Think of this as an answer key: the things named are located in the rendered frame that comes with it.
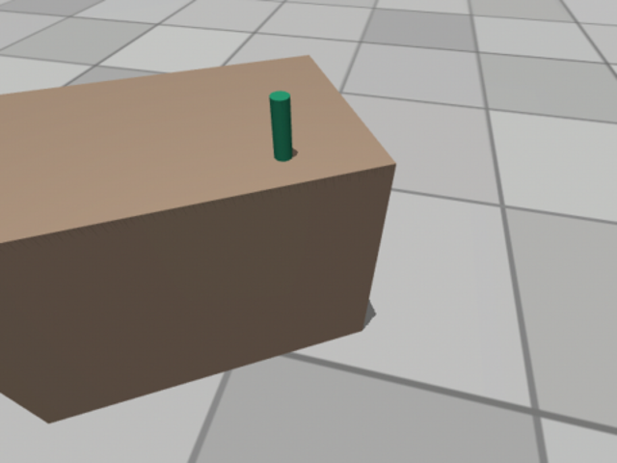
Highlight can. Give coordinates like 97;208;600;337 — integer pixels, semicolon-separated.
269;91;292;162

